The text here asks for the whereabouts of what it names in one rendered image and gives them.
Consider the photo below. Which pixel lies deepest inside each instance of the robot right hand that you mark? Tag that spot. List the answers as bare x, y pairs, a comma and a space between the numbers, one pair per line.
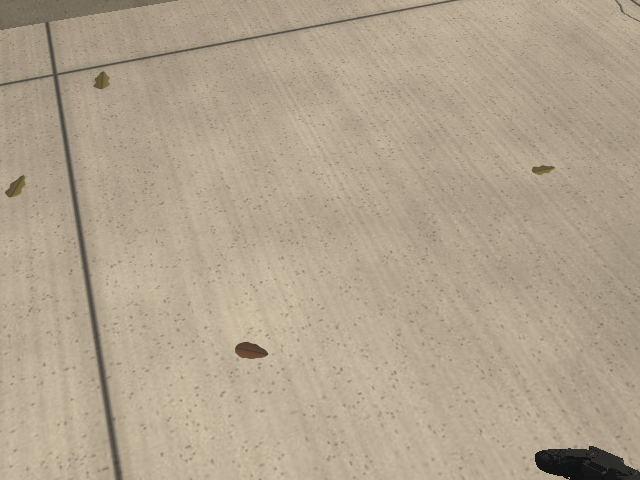
583, 464

